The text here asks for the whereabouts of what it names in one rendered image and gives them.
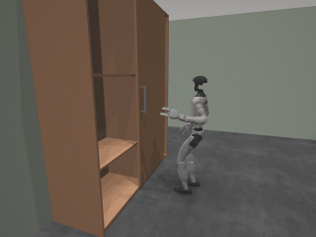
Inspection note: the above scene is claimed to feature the right robot thigh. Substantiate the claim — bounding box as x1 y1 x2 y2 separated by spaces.
185 135 195 163

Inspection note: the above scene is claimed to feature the robot left hand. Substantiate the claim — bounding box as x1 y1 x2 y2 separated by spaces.
160 107 180 119

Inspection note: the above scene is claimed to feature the robot right foot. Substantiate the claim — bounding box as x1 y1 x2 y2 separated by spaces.
187 180 199 187

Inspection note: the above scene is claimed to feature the robot right hand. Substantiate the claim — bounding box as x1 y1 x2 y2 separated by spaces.
180 122 193 134

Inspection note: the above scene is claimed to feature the left robot upper arm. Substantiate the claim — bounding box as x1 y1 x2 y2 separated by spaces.
193 97 207 124

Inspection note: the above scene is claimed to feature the left robot forearm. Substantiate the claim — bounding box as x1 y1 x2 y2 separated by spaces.
178 114 206 124

